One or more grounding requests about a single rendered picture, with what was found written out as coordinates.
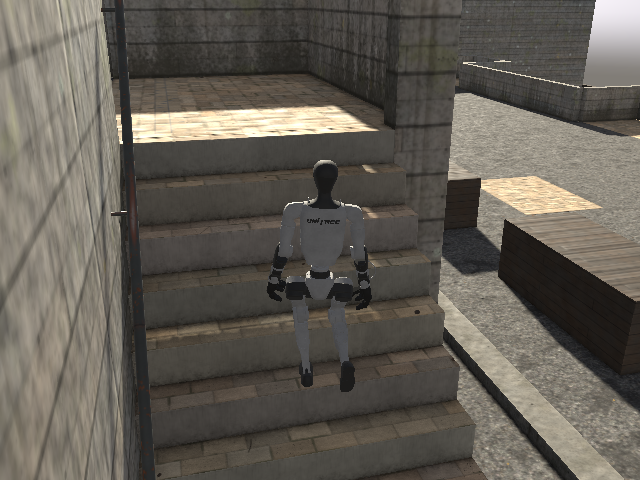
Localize robot left forearm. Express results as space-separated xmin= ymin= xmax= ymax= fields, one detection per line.
xmin=268 ymin=242 xmax=288 ymax=284

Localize robot left foot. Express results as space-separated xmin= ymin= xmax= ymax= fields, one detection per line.
xmin=299 ymin=361 xmax=313 ymax=387

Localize right robot upper arm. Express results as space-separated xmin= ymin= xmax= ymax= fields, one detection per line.
xmin=345 ymin=204 xmax=365 ymax=260

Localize right robot hand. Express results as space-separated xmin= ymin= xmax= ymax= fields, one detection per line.
xmin=352 ymin=285 xmax=372 ymax=310

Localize robot right forearm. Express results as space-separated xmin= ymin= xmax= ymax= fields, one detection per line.
xmin=354 ymin=245 xmax=370 ymax=289

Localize left robot hand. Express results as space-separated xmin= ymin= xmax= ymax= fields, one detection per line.
xmin=266 ymin=280 xmax=286 ymax=302

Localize left robot upper arm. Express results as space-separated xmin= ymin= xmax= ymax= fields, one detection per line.
xmin=278 ymin=202 xmax=303 ymax=258

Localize robot head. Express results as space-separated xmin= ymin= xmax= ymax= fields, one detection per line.
xmin=307 ymin=160 xmax=341 ymax=209

